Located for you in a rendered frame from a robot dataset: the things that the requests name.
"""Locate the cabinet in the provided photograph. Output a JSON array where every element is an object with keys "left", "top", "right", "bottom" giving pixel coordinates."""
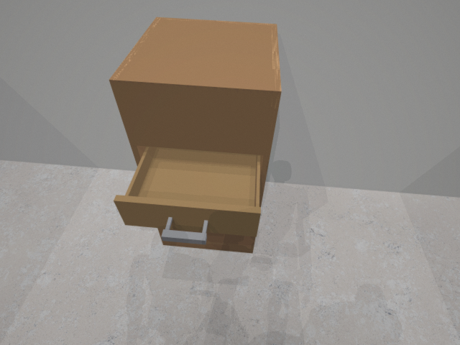
[{"left": 109, "top": 17, "right": 282, "bottom": 253}]

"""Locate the handle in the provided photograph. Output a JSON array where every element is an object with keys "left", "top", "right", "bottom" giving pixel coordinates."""
[{"left": 161, "top": 217, "right": 208, "bottom": 244}]

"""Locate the drawer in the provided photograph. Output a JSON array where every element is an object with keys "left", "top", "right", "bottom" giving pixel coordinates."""
[{"left": 114, "top": 147, "right": 261, "bottom": 237}]

